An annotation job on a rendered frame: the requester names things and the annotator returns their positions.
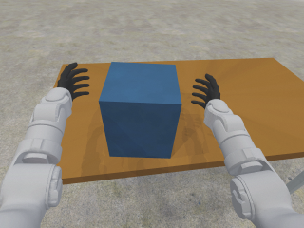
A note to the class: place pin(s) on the left robot forearm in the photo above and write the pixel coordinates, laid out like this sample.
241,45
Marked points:
46,129

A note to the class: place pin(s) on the right robot forearm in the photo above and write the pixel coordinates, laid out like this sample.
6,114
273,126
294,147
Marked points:
240,154

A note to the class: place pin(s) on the table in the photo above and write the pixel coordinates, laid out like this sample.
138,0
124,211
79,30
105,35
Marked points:
265,94

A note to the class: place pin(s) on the right robot upper arm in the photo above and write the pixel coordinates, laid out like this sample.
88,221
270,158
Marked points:
262,198

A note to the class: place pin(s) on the left robot upper arm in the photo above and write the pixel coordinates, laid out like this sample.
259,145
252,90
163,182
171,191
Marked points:
29,191

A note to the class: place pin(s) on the robot left hand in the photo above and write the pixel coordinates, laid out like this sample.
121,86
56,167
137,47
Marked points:
67,80

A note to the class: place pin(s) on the carton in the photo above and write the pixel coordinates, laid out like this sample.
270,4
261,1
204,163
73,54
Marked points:
140,105

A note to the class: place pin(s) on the robot right hand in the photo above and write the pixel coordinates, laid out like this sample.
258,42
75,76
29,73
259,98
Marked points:
212,92

